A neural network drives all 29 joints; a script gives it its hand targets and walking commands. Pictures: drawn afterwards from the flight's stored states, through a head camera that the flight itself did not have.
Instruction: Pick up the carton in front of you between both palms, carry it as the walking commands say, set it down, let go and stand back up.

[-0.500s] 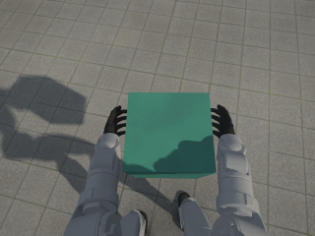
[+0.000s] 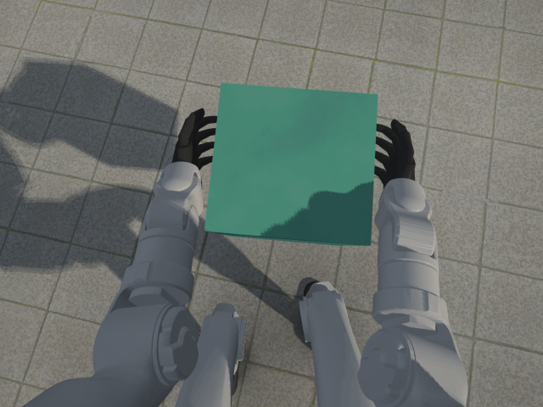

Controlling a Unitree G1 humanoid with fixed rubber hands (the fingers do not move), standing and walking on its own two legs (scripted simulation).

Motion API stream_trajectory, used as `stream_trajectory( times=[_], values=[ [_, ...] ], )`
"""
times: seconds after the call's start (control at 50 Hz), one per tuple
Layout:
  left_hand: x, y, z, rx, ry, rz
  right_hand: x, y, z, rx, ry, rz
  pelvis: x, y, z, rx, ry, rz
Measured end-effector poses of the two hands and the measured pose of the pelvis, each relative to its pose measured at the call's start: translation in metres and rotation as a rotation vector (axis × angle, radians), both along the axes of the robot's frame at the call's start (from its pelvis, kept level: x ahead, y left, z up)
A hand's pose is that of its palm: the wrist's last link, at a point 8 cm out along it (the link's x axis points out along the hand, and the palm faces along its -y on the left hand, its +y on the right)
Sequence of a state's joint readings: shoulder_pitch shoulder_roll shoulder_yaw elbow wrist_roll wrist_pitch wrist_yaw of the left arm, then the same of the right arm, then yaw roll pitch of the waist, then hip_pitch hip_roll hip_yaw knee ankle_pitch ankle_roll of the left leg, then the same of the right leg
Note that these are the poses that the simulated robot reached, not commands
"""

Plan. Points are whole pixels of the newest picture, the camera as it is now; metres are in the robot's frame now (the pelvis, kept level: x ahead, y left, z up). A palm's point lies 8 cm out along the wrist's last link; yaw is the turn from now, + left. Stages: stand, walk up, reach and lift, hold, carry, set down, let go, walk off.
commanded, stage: set down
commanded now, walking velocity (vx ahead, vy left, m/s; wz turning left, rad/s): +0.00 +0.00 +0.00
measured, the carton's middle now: (289, 179) +0.44 -0.06 -0.16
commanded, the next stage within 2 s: none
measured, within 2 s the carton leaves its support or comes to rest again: rests again in 1.80 s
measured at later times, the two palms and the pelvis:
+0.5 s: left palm (218, 167) +0.50 +0.07 -0.24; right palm (371, 195) +0.41 -0.22 -0.24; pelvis -0.03 +0.01 -0.12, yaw +1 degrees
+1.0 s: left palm (235, 171) +0.53 +0.05 -0.37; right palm (361, 199) +0.43 -0.23 -0.35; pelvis -0.04 +0.02 -0.20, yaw +0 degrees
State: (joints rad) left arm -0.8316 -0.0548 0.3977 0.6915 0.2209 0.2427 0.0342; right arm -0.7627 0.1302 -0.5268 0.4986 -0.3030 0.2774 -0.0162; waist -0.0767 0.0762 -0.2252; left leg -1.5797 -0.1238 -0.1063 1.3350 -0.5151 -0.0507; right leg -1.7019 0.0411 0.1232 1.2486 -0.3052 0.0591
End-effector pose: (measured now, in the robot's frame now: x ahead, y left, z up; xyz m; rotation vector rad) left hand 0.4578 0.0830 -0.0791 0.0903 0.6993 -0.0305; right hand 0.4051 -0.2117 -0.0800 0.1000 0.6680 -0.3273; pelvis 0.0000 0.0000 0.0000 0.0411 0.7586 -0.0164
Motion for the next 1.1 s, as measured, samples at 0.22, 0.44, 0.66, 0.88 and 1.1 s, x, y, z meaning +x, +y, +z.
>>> stream_trajectory(
  times=[0.22, 0.44, 0.66, 0.88, 1.1],
  values=[
    [0.022, -0.007, -0.072, 0.020, 0.005, -0.056, 0.005, -0.004, -0.077, -0.001, 0.011, -0.038, -0.016, -0.002, -0.060, 0.013, 0.062, -0.001],
    [0.039, -0.015, -0.142, 0.018, 0.023, -0.112, 0.008, -0.008, -0.143, -0.019, 0.033, -0.078, -0.028, 0.006, -0.110, 0.002, 0.086, 0.018],
    [0.055, -0.025, -0.209, 0.025, 0.039, -0.170, 0.013, -0.015, -0.204, -0.043, 0.058, -0.111, -0.038, 0.014, -0.154, -0.019, 0.103, 0.039],
    [0.068, -0.035, -0.277, 0.039, 0.062, -0.222, 0.016, -0.021, -0.270, -0.053, 0.094, -0.135, -0.043, 0.016, -0.189, -0.039, 0.081, 0.065],
    [0.075, -0.035, -0.296, 0.038, 0.060, -0.245, 0.026, -0.020, -0.278, -0.051, 0.108, -0.130, -0.035, 0.020, -0.201, -0.075, 0.085, 0.072]
  ],
)
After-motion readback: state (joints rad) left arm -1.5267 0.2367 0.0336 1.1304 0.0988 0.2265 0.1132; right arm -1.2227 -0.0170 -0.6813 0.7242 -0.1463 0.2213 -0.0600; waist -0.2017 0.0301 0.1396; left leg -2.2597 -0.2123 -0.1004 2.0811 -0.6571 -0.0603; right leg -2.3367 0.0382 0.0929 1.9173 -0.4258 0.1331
